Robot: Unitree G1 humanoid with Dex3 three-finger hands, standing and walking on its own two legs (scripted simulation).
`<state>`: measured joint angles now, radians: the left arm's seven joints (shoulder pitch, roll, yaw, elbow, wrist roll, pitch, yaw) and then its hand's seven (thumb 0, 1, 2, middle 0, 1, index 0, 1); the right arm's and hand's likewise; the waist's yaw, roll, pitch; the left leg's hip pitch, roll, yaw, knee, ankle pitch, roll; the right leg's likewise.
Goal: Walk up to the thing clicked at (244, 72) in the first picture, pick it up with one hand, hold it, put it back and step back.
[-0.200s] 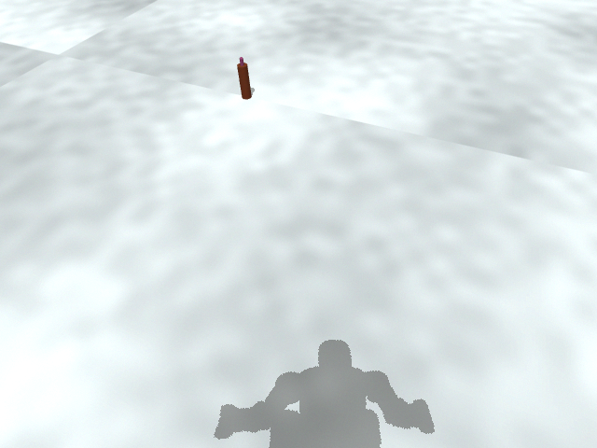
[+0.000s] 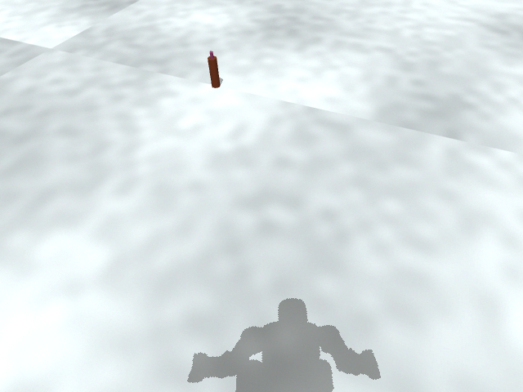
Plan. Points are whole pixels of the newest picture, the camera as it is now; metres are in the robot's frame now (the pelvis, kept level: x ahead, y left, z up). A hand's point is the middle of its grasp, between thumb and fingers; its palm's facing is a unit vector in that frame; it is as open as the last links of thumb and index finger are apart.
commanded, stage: stand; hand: left
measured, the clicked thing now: (213, 69) +2.18 +0.35 -0.65
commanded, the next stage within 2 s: walk up in 0.92 s
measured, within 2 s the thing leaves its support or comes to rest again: neither
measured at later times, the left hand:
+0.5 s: hand out of the picture +0.08 +0.25 -0.16, palm faces -0.03 -0.94 -0.33, open 7.4 cm
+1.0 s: hand out of the picture +0.08 +0.26 -0.15, palm faces -0.01 -0.95 -0.32, open 7.4 cm
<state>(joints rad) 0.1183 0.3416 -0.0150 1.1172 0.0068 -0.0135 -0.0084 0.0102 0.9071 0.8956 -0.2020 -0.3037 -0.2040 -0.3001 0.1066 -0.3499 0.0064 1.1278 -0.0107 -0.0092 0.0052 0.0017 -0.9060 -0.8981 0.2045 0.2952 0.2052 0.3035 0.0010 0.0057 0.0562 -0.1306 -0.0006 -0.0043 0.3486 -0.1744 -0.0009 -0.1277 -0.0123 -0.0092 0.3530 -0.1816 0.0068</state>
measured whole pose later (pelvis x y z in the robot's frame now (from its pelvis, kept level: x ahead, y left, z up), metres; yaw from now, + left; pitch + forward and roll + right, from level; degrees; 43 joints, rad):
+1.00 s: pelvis +0.01 +0.00 +0.00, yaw +1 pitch -1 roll +0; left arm 0.16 0.36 0.03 1.08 0.03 -0.02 -0.06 0.01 0.91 0.90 -0.20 -0.30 -0.21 -0.30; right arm 0.16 -0.36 -0.04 1.08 -0.03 -0.02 0.05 0.00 -0.90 -0.90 0.21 0.30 0.21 0.30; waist 0.01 0.00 0.01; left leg -0.17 -0.01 -0.01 0.45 -0.36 0.05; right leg -0.18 -0.03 -0.03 0.49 -0.42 -0.02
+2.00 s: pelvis +0.49 +0.03 -0.01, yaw +4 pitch -2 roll -1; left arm 0.19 0.38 0.04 0.91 0.00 -0.10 -0.08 0.01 0.91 0.90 -0.20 -0.30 -0.21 -0.30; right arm 0.25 -0.45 -0.06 0.96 -0.01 -0.06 0.07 0.01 -0.91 -0.90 0.20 0.29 0.20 0.30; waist 0.01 0.09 0.06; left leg -0.46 0.08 0.00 1.07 -0.28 0.03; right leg -0.24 -0.04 -0.14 0.50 -0.23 -0.03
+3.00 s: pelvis +1.04 +0.05 -0.01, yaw +5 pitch -2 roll -1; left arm 0.29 0.40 0.04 0.89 0.01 -0.09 -0.07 0.01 0.90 0.90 -0.21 -0.30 -0.21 -0.30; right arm 0.24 -0.44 -0.06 0.93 -0.02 -0.05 0.09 0.00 -0.91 -0.90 0.20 0.30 0.20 0.30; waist 0.03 0.05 0.06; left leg -0.53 0.11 0.02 0.78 -0.21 0.00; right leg -0.14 -0.03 -0.12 0.43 -0.26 -0.02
